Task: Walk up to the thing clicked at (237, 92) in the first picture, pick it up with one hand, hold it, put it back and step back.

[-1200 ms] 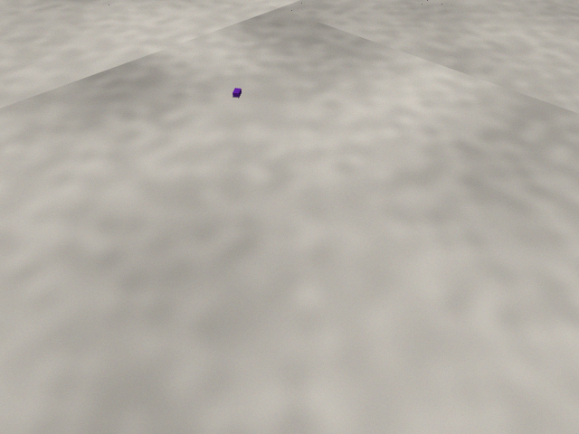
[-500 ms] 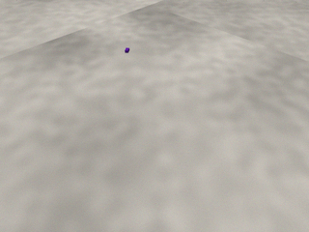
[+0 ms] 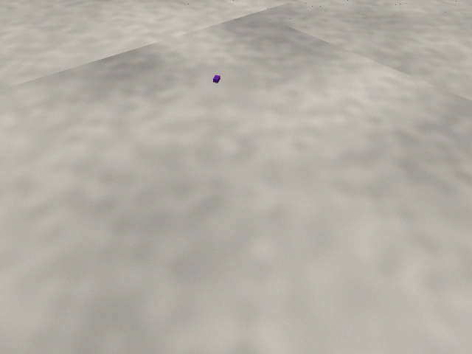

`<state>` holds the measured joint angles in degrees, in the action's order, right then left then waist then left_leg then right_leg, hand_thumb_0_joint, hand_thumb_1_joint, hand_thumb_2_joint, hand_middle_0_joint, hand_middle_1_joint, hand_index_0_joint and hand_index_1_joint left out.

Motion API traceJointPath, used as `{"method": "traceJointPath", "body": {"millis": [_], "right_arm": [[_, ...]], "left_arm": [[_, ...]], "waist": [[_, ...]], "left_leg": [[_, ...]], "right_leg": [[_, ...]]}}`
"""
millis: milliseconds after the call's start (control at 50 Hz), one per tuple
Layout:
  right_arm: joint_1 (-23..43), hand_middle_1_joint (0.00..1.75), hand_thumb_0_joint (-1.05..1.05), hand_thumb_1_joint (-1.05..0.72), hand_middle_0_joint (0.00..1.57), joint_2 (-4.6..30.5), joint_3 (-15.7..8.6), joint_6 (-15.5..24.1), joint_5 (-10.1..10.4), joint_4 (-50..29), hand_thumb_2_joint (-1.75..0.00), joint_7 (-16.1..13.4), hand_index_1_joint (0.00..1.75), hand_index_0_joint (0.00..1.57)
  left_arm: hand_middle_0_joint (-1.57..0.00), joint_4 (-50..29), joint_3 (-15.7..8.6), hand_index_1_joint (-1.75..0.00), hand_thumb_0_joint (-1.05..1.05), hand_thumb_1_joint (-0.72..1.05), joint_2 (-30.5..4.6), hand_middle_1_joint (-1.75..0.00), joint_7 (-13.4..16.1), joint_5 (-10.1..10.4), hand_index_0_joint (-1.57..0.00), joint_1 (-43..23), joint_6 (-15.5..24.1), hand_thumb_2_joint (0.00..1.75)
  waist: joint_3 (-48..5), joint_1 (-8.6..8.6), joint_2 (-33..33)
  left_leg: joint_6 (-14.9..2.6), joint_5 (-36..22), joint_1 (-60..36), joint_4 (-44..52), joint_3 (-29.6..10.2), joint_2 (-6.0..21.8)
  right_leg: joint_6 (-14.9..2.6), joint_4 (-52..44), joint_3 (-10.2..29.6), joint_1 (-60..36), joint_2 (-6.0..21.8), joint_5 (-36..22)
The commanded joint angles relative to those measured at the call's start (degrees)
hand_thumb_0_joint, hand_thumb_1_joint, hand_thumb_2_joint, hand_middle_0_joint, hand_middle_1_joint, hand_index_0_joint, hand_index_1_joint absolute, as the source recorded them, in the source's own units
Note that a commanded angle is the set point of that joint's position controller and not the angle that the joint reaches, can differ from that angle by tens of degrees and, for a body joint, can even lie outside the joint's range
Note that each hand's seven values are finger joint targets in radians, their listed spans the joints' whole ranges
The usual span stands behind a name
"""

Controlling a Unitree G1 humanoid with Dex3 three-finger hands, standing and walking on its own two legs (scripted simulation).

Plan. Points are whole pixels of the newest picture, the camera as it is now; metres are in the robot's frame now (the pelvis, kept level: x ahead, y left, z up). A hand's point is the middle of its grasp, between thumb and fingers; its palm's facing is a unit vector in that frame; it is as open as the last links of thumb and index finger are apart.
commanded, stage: walk up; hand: left
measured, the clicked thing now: (216, 78) +2.30 +0.11 -0.77
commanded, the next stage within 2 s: none
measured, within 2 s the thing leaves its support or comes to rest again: neither
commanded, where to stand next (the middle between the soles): +2.49 -0.34 m, yaw +81 degrees
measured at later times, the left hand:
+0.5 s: hand (38, 331) +0.22 +0.37 -0.14, palm faces +0.28 -0.94 -0.21, open 7.4 cm
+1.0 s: hand (100, 257) +0.35 +0.29 -0.11, palm faces +0.61 -0.66 -0.43, open 7.4 cm
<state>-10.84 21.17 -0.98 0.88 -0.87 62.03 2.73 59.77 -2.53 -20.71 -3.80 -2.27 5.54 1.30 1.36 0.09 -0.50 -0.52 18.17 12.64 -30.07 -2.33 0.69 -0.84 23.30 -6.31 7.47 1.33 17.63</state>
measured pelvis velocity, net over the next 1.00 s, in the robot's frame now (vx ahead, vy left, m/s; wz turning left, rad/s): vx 0.51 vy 0.03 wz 0.66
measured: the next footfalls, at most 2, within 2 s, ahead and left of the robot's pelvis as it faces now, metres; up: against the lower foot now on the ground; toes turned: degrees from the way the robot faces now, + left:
left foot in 0.26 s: +0.20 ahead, +0.21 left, +0.00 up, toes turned +22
right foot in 0.80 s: +0.55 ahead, -0.05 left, +0.00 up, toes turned +29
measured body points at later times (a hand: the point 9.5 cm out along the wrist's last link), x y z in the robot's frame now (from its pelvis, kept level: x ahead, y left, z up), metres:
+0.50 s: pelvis +0.17 +0.08 +0.00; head +0.13 +0.11 +0.45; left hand +0.20 +0.42 -0.12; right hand +0.33 -0.23 -0.07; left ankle +0.16 +0.19 -0.74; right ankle +0.28 -0.05 -0.66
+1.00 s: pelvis +0.51 +0.03 +0.00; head +0.52 -0.01 +0.45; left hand +0.32 +0.32 -0.08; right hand +0.83 -0.17 -0.10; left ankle +0.43 +0.15 -0.63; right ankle +0.52 -0.07 -0.74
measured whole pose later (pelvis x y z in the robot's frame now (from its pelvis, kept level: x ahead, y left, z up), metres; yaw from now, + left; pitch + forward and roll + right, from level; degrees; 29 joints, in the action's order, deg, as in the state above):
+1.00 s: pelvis +0.51 +0.03 +0.00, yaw +38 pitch +0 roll +4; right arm -11.8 29.6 -3.5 3.9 0.0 56.3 -0.3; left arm 51.0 -3.6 -25.6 -5.8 -1.9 15.9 1.9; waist -2.4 -7.5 0.5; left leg -4.5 15.8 34.4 -70.2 3.2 0.2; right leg -0.7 27.2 -8.0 7.4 5.6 19.7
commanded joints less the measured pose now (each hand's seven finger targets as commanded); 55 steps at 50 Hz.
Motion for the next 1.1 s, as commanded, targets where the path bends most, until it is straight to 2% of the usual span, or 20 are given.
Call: {"method": "traceJointPath", "body": {"millis": [0,160,220,240,260,280,300,360,400,580,700,740,760,780,800,820,840,900,940,1080], "right_arm": [[15.5,0.3,0.0,-0.9,0.2,17.7,-5.4,2.4,-0.9,-11.9,-0.9,0.9,0.3,0.2],[-1.0,0.3,0.0,-0.9,0.2,17.1,-6.3,1.4,0.7,-9.0,-0.9,3.4,0.3,0.2],[-14.1,0.3,0.0,-0.9,0.2,20.4,-8.3,1.9,0.4,-5.0,-0.9,0.7,0.3,0.2],[-20.3,0.3,0.0,-0.9,0.2,24.7,-9.4,1.9,0.1,-4.0,-0.9,-0.4,0.3,0.2],[-21.5,0.3,0.0,-0.9,0.2,29.6,-10.5,1.5,-0.4,-4.8,-0.9,-1.4,0.3,0.2],[-10.2,0.3,0.0,-0.9,0.2,32.3,-9.8,2.0,1.4,-9.0,-0.9,-1.6,0.3,0.2],[-0.6,0.3,0.0,-0.9,0.2,32.8,-9.3,2.7,2.4,-11.8,-0.9,-2.0,0.3,0.2],[2.3,0.3,0.0,-0.9,0.2,27.5,-6.9,5.5,1.3,-12.3,-0.9,-3.1,0.3,0.2],[3.1,0.3,0.0,-0.9,0.2,26.5,-6.7,6.3,1.4,-11.7,-0.9,-3.0,0.3,0.2],[-2.3,0.3,0.0,-0.9,0.2,26.8,-7.7,7.1,1.7,-11.0,-0.9,-3.9,0.3,0.2],[-1.0,0.3,0.0,-0.9,0.2,27.3,-8.3,6.6,-0.1,-11.1,-0.9,-5.0,0.3,0.2],[1.6,0.3,0.0,-0.9,0.2,27.2,-8.1,6.3,-0.5,-11.3,-0.9,-5.4,0.3,0.2],[5.2,0.3,0.0,-0.9,0.2,26.2,-7.9,6.0,-0.6,-12.3,-0.9,-5.5,0.3,0.2],[4.5,0.3,0.0,-0.9,0.2,20.4,-6.2,6.0,-1.2,-12.8,-0.9,-5.7,0.3,0.2],[4.5,0.3,0.0,-0.9,0.2,12.8,-3.8,6.1,-0.9,-14.5,-0.9,-5.6,0.3,0.2],[1.2,0.3,0.0,-0.9,0.2,17.6,-5.4,5.8,0.4,-14.6,-0.9,-6.1,0.3,0.2],[1.6,0.3,0.0,-0.9,0.2,20.5,-6.0,5.5,-0.4,-12.3,-0.9,-6.2,0.3,0.2],[-0.2,0.3,0.0,-0.9,0.2,21.4,-5.6,4.6,2.1,-7.9,-0.9,-3.9,0.3,0.2],[-5.6,0.3,0.0,-0.9,0.2,18.1,-4.9,3.8,0.9,-7.3,-0.9,-3.3,0.3,0.2],[-0.5,0.3,0.0,-0.9,0.2,17.0,-5.4,3.2,2.4,-13.8,-0.9,-3.1,0.3,0.2]], "left_arm": [[-0.2,-8.9,-7.0,-0.3,0.0,0.9,-22.6,-0.3,-0.3,0.8,-0.2,-3.2,1.8,0.9],[-0.2,-13.8,-8.3,-0.3,0.0,0.9,-22.5,-0.3,-2.6,-0.4,-0.2,-13.9,1.2,0.9],[-0.2,-13.5,-6.9,-0.3,0.0,0.9,-16.9,-0.3,-2.7,-0.6,-0.2,-12.8,-0.2,0.9],[-0.2,-14.5,-5.6,-0.3,0.0,0.9,-13.2,-0.3,-3.0,-0.5,-0.2,-13.0,-0.6,0.9],[-0.2,-16.7,-4.2,-0.3,0.0,0.9,-9.7,-0.3,-3.9,0.1,-0.2,-14.7,-0.6,0.9],[-0.2,-18.3,-4.1,-0.3,0.0,0.9,-14.0,-0.3,-4.5,0.3,-0.2,-12.9,-0.5,0.9],[-0.2,-18.2,-4.1,-0.3,0.0,0.9,-17.1,-0.3,-4.6,0.2,-0.2,-10.8,-0.5,0.9],[-0.2,-12.0,-5.0,-0.3,0.0,0.9,-19.2,-0.3,-4.9,1.5,-0.2,-5.6,-0.8,0.9],[-0.2,-11.6,-5.5,-0.3,0.0,0.9,-20.3,-0.3,-5.3,1.1,-0.2,-2.9,-1.6,0.9],[-0.2,-18.3,-6.1,-0.3,0.0,0.9,-18.6,-0.3,-6.5,-0.2,-0.2,-9.7,-2.0,0.9],[-0.2,-19.6,-6.3,-0.3,0.0,0.9,-17.9,-0.3,-6.2,0.2,-0.2,-11.7,-0.9,0.9],[-0.2,-17.8,-6.7,-0.3,0.0,0.9,-17.7,-0.3,-5.5,0.2,-0.2,-5.3,-0.4,0.9],[-0.2,-14.9,-7.4,-0.3,0.0,0.9,-18.3,-0.3,-4.9,0.1,-0.2,3.9,0.1,0.9],[-0.2,-10.6,-9.5,-0.3,0.0,0.9,-23.8,-0.3,-3.5,-0.2,-0.2,16.8,1.1,0.9],[-0.2,-9.1,-10.7,-0.3,0.0,0.9,-30.0,-0.3,-2.2,-1.0,-0.2,22.9,1.5,0.9],[-0.2,-12.4,-9.8,-0.3,0.0,0.9,-32.2,-0.3,-1.7,-0.5,-0.2,13.8,1.5,0.9],[-0.2,-14.9,-9.4,-0.3,0.0,0.9,-31.5,-0.3,-1.6,0.6,-0.2,6.3,1.5,0.9],[-0.2,-16.1,-6.7,-0.3,0.0,0.9,-22.4,-0.3,-1.0,0.6,-0.2,1.5,2.6,0.9],[-0.2,-12.1,-5.2,-0.3,0.0,0.9,-18.7,-0.3,-0.3,0.9,-0.2,3.8,2.0,0.9],[-0.2,-14.6,-5.0,-0.3,0.0,0.9,-18.5,-0.3,-1.6,0.1,-0.2,8.0,-0.2,0.9]], "waist": [[0.7,-7.39,10.0],[-1.8,1.16,9.8],[-4.0,7.06,-5.8],[-2.4,10.37,-16.2],[1.7,10.39,-23.4],[5.2,3.87,-14.5],[9.6,-1.18,-12.3],[3.4,-4.26,-3.2],[0.8,-4.98,-5.3],[-1.8,-1.05,-4.5],[0.0,-1.08,-8.3],[-2.3,-4.7,-10.1],[-5.1,-10.08,-7.3],[-12.9,-15.71,8.1],[-9.1,-18.39,27.8],[-7.5,-12.13,27.8],[-2.5,-9.06,22.5],[4.5,-3.91,14.4],[2.6,-3.1,13.3],[1.3,-3.3,6.1]], "left_leg": [[1.0,6.9,32.7,-22.8,3.7,7.0],[1.76,-5.4,1.8,-6.4,12.7,4.6],[-0.61,-0.8,-18.2,-4.7,13.3,-1.0],[-2.97,8.5,-23.4,1.6,4.1,2.4],[-6.67,32.7,-20.9,13.6,-23.6,15.1],[-11.24,46.5,-5.5,31.6,-47.2,24.7],[-15.35,47.4,2.6,36.9,-50.9,29.2],[-9.12,25.7,7.4,27.4,-23.5,17.9],[-7.4,21.8,10.3,26.2,-15.6,13.6],[-10.99,15.3,-4.7,22.8,-15.1,12.6],[-11.7,6.5,-4.4,17.0,-14.6,12.8],[-10.78,-7.1,-1.8,8.8,-13.2,12.5],[-8.96,-11.6,7.0,-2.5,-9.6,10.7],[-6.27,-8.3,18.5,-27.1,-4.1,3.7],[-3.7,19.1,40.6,-45.9,2.5,-5.0],[-3.29,18.8,45.1,-53.1,2.6,-6.3],[-3.43,13.3,42.2,-54.0,0.5,1.2],[-3.6,-0.7,29.8,-44.4,-1.7,3.8],[-4.97,-6.2,26.3,-37.5,0.9,2.5],[-3.47,-17.1,2.4,-7.1,16.2,-4.1]], "right_leg": [[-12.17,-21.0,25.3,-12.6,30.1,27.5],[-6.11,-9.4,-4.7,3.4,14.6,22.4],[-4.78,18.4,-10.0,17.2,7.1,15.6],[-3.83,35.1,-10.0,28.3,3.1,17.2],[-2.05,49.3,-5.4,41.1,-1.4,17.1],[-2.2,50.8,7.0,37.8,0.1,12.3],[-1.73,51.0,11.4,35.0,4.3,10.7],[0.58,41.6,12.6,22.1,7.3,4.8],[1.64,39.3,10.3,17.8,6.6,-0.5],[5.49,30.0,11.4,31.2,5.9,-6.1],[2.96,16.4,11.3,24.0,8.4,1.7],[1.57,12.6,9.0,14.6,7.1,5.5],[0.19,7.9,8.1,-0.2,6.4,2.1],[0.25,5.3,11.0,-18.9,5.8,9.0],[2.16,-3.1,26.8,-25.6,18.7,25.5],[-0.84,-19.6,47.5,-20.6,26.9,32.6],[-2.79,-22.0,49.9,-10.9,28.8,35.0],[1.84,-13.0,18.0,1.6,15.9,11.5],[4.22,-3.3,2.8,-1.1,10.1,-28.2],[1.26,1.3,-6.5,5.7,5.8,-28.9]]}}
